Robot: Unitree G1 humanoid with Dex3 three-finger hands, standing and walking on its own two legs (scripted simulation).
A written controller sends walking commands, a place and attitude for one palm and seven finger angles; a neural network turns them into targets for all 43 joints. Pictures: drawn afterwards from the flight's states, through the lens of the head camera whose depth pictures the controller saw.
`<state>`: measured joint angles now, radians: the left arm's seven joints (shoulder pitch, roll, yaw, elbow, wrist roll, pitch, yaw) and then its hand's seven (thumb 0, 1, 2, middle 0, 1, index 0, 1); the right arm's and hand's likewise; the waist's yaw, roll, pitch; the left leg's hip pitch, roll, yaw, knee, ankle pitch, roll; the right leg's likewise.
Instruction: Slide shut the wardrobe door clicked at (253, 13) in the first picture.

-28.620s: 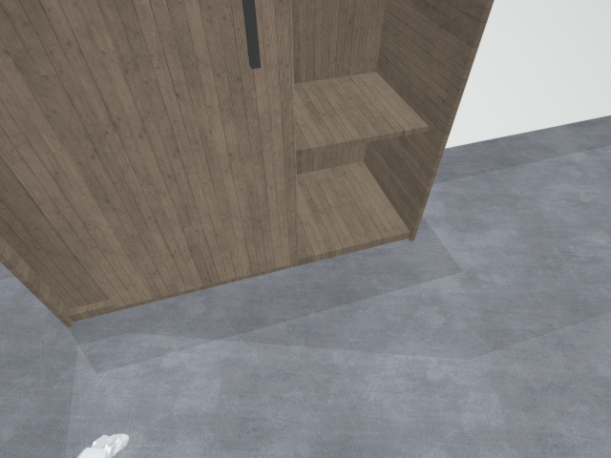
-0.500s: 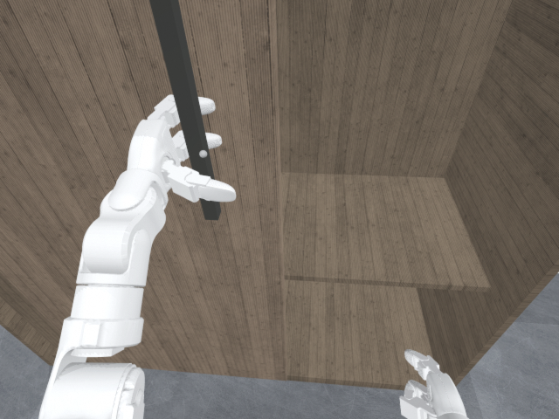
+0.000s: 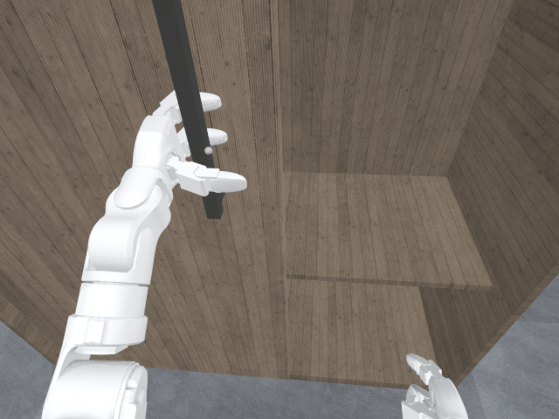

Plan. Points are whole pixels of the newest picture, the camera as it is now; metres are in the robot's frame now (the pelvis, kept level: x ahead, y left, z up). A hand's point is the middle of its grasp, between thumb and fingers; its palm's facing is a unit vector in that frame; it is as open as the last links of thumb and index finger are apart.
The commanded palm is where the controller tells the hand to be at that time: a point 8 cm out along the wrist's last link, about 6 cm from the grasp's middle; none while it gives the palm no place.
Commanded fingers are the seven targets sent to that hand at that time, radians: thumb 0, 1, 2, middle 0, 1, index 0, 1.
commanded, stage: grip the handle and tug to test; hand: left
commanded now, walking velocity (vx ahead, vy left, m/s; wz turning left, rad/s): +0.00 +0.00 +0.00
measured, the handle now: (200, 118) +0.42 +0.14 +0.26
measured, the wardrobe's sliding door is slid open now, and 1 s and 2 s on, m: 0.51 0.51 0.50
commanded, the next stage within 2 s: tug the door sideways, standing still in 1.22 s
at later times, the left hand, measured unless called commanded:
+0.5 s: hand (212, 149) +0.37 +0.12 +0.24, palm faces +0.01 -1.00 -0.01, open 5.5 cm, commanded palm +0.35 +0.17 +0.24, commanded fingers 0.00 0.90 0.90 -0.45 -1.40 -0.45 -1.40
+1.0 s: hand (214, 150) +0.38 +0.12 +0.24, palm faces +0.00 -1.00 -0.01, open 5.1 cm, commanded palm +0.34 +0.17 +0.24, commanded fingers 0.00 0.90 0.90 -0.45 -1.40 -0.45 -1.40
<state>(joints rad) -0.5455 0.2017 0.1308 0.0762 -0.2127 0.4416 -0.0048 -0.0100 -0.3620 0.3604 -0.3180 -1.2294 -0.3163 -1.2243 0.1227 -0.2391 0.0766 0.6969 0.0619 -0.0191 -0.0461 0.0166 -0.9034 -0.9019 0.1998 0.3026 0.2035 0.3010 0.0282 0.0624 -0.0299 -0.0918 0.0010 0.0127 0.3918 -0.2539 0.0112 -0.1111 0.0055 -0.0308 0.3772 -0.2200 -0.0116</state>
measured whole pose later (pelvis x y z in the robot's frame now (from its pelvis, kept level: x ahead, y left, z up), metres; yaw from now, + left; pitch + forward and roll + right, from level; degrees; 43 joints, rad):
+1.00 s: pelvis +0.00 +0.00 +0.00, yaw +0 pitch -2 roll +0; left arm -0.55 0.20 0.14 0.09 -0.21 0.46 0.00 0.01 0.76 0.84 -0.45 -1.40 -0.43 -1.40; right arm 0.11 -0.24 0.08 0.68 0.06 0.01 -0.04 0.02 -0.90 -0.90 0.20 0.30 0.20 0.30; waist 0.02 0.06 -0.03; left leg -0.09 0.01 0.02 0.39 -0.26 0.01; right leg -0.11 0.01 -0.03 0.38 -0.22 -0.02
